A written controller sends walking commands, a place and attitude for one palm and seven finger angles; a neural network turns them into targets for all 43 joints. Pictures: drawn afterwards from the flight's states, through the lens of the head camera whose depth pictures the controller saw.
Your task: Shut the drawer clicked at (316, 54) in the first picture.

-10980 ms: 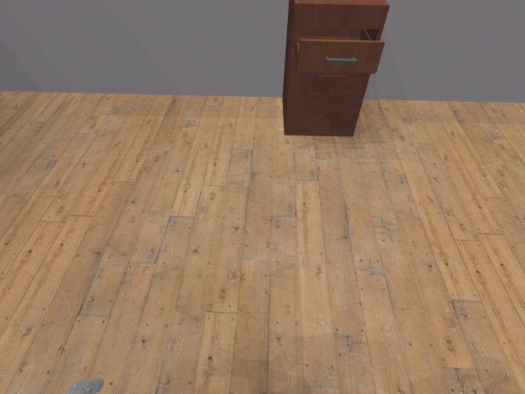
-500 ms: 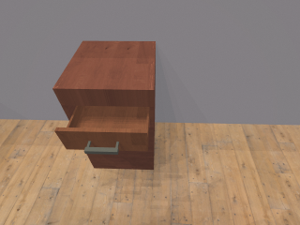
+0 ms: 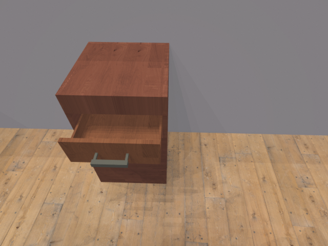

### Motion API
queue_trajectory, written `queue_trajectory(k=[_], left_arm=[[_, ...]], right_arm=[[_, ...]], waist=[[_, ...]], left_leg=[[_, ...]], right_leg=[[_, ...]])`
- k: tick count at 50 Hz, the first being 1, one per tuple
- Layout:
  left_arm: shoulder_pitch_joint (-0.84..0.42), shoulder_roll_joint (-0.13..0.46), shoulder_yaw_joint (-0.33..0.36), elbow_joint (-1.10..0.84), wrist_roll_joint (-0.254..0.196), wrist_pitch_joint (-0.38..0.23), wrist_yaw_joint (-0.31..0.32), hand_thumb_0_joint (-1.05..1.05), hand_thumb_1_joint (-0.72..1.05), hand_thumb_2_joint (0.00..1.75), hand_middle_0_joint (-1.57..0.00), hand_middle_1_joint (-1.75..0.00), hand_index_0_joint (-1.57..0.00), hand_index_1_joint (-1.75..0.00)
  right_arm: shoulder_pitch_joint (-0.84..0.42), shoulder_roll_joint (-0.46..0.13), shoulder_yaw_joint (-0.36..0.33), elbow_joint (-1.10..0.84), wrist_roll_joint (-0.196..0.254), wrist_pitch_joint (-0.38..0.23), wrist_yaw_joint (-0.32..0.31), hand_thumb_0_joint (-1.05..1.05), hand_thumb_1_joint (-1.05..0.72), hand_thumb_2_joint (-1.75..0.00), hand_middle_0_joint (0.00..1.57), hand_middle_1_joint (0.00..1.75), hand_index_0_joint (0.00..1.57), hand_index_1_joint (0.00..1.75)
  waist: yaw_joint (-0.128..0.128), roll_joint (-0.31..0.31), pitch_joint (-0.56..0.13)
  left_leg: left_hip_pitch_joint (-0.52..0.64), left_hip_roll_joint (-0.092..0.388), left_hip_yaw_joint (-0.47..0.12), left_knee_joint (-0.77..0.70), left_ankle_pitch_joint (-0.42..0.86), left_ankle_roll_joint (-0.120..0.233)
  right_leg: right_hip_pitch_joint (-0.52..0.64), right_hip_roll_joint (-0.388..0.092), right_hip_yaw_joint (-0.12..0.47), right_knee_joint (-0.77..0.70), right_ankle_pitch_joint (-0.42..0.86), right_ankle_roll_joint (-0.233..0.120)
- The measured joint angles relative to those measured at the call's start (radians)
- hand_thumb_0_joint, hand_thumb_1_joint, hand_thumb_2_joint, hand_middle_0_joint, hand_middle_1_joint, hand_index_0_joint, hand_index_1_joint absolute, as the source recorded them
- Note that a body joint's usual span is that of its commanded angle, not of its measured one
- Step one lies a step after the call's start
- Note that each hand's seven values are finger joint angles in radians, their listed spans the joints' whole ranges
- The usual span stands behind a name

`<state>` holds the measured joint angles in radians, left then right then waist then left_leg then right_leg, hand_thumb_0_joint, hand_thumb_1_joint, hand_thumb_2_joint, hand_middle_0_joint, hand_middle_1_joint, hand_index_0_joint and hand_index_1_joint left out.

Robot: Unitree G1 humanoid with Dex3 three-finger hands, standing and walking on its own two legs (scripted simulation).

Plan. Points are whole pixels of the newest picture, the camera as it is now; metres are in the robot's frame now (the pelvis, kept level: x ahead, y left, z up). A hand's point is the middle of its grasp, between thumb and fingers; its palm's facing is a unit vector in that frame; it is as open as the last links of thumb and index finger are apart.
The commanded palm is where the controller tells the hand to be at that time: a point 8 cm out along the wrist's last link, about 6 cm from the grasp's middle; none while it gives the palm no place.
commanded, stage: look again from close up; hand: left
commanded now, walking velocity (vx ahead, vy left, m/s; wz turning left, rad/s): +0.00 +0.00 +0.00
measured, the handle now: (110, 159) +0.46 +0.24 -0.20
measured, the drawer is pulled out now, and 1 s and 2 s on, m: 0.15 0.15 0.15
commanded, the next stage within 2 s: raise the hand and make a fist in 0.26 s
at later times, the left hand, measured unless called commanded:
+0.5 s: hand out of the picture +0.08 +0.20 -0.11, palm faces +0.20 -0.95 -0.25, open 7.1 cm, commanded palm +0.11 +0.21 -0.08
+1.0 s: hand (100, 236) +0.17 +0.17 -0.08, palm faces +0.04 -1.00 -0.08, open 4.8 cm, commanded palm +0.16 +0.22 -0.08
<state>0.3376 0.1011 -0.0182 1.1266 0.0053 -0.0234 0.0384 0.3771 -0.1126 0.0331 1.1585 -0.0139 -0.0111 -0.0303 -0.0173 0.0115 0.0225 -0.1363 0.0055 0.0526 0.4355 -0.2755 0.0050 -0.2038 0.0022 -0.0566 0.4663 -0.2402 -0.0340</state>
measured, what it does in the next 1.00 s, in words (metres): lowers itself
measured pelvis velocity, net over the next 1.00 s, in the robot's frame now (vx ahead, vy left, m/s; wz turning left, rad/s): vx -0.04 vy -0.01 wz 0.05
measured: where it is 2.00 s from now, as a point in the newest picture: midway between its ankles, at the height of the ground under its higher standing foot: outside the picture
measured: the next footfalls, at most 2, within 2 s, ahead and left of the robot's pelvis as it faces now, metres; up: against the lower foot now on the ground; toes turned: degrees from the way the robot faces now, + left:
none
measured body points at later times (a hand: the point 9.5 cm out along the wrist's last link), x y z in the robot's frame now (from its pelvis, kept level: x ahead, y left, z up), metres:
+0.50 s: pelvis -0.01 +0.01 -0.01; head +0.00 -0.01 +0.44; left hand +0.06 +0.25 -0.09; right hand +0.04 -0.23 -0.15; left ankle -0.02 +0.11 -0.74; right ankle +0.01 -0.10 -0.74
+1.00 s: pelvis -0.04 -0.01 -0.13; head +0.05 +0.00 +0.31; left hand +0.16 +0.22 -0.07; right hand +0.21 -0.19 -0.20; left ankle -0.02 +0.11 -0.74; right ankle +0.01 -0.10 -0.74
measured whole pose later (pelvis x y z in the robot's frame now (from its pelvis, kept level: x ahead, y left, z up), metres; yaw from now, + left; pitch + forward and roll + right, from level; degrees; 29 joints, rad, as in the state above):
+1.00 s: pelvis -0.04 -0.01 -0.13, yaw +3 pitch +19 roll -2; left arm 0.37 0.21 0.08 -0.02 -0.21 -0.51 -0.22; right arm 0.12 -0.20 0.03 0.49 -0.01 -0.21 -0.02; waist 0.05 0.01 -0.15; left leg -1.08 0.02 -0.04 1.36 -0.61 -0.01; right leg -1.08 -0.03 -0.14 1.31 -0.55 -0.07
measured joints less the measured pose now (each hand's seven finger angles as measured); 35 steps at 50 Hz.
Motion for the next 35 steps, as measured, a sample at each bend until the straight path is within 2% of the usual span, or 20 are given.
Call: queue_trajectory(k=[19,20,21,22,25,28,30,32,34,35], left_arm=[[0.006,-0.005,0.0,-0.003,0.009,-0.008,0.01,0.01,0.91,0.9,-0.2,-0.3,-0.2,-0.3],[0.053,0.008,-0.014,-0.15,-0.023,0.069,0.02,0.02,0.92,0.9,-0.2,-0.3,-0.2,-0.3],[0.113,0.031,-0.015,-0.322,-0.046,0.127,0.037,0.05,0.95,0.9,-0.21,-0.31,-0.2,-0.3],[0.166,0.055,-0.014,-0.461,-0.07,0.121,0.06,0.07,0.97,0.9,-0.21,-0.31,-0.21,-0.31],[0.214,0.093,-0.021,-0.766,-0.138,0.053,0.096,0.08,0.99,0.9,-0.23,-0.33,-0.23,-0.33],[0.144,0.083,-0.028,-0.929,-0.159,-0.088,0.07,0.07,0.98,0.9,-0.26,-0.37,-0.25,-0.37],[0.056,0.051,-0.021,-0.954,-0.164,-0.219,0.012,0.05,0.96,0.9,-0.28,-0.4,-0.28,-0.4],[-0.018,0.013,-0.008,-0.953,-0.173,-0.361,-0.077,0.04,0.95,0.9,-0.32,-0.44,-0.31,-0.43],[-0.059,-0.013,0.005,-0.947,-0.163,-0.491,-0.167,0.03,0.94,0.9,-0.35,-0.47,-0.35,-0.47],[-0.066,-0.018,0.011,-0.947,-0.153,-0.533,-0.199,0.03,0.93,0.9,-0.37,-0.49,-0.37,-0.49]], right_arm=[[-0.061,-0.009,-0.006,-0.028,0.002,-0.006,-0.001,0.01,-0.92,-0.9,0.2,0.3,0.2,0.3],[-0.05,-0.017,0.0,-0.069,0.006,-0.009,-0.005,0.01,-0.92,-0.9,0.2,0.3,0.2,0.3],[-0.028,-0.03,0.003,-0.112,0.012,-0.044,-0.019,0.02,-0.93,-0.9,0.2,0.3,0.2,0.3],[-0.005,-0.045,-0.002,-0.153,0.024,-0.092,-0.029,0.03,-0.93,-0.9,0.2,0.3,0.2,0.3],[0.01,-0.107,-0.016,-0.256,0.057,-0.217,-0.049,0.03,-0.94,-0.9,0.2,0.3,0.2,0.3],[-0.036,-0.168,-0.035,-0.355,0.045,-0.293,-0.053,0.03,-0.93,-0.9,0.2,0.3,0.2,0.3],[-0.081,-0.187,-0.057,-0.419,0.03,-0.324,-0.039,0.02,-0.92,-0.9,0.2,0.3,0.2,0.3],[-0.128,-0.19,-0.079,-0.483,0.017,-0.336,-0.013,0.02,-0.92,-0.9,0.2,0.3,0.2,0.3],[-0.171,-0.185,-0.098,-0.547,0.007,-0.328,0.019,0.02,-0.92,-0.9,0.2,0.3,0.2,0.3],[-0.191,-0.181,-0.105,-0.579,0.005,-0.315,0.03,0.02,-0.92,-0.9,0.2,0.3,0.2,0.3]], waist=[[0.016,0.005,-0.012],[0.016,0.003,-0.002],[0.021,-0.001,0.002],[0.021,-0.001,-0.007],[-0.004,0.021,-0.025],[-0.028,0.034,-0.064],[-0.029,0.02,-0.104],[-0.021,-0.011,-0.142],[-0.015,-0.041,-0.174],[-0.011,-0.056,-0.185]], left_leg=[[0.002,-0.003,0.004,0.007,-0.006,0.007],[-0.007,-0.001,0.007,0.025,-0.013,0.007],[-0.011,-0.003,0.012,0.034,-0.019,0.008],[-0.024,-0.007,0.013,0.046,-0.025,0.01],[-0.091,-0.022,-0.011,0.116,-0.046,0.017],[-0.224,-0.034,-0.026,0.23,-0.08,0.024],[-0.343,-0.036,-0.021,0.329,-0.113,0.022],[-0.461,-0.029,-0.007,0.436,-0.153,0.019],[-0.569,-0.018,0.002,0.546,-0.2,0.016],[-0.617,-0.013,0.005,0.598,-0.222,0.018]], right_leg=[[0.006,-0.003,0.005,-0.004,0.0,0.011],[-0.002,-0.002,0.007,0.008,-0.002,0.012],[-0.013,-0.004,0.012,0.028,-0.009,0.012],[-0.029,-0.009,0.013,0.049,-0.02,0.011],[-0.081,-0.029,-0.01,0.113,-0.051,0.017],[-0.203,-0.048,-0.025,0.218,-0.087,0.022],[-0.325,-0.053,-0.018,0.319,-0.121,0.019],[-0.45,-0.05,-0.004,0.427,-0.154,0.013],[-0.564,-0.044,0.005,0.535,-0.194,0.007],[-0.614,-0.041,0.009,0.588,-0.214,0.004]])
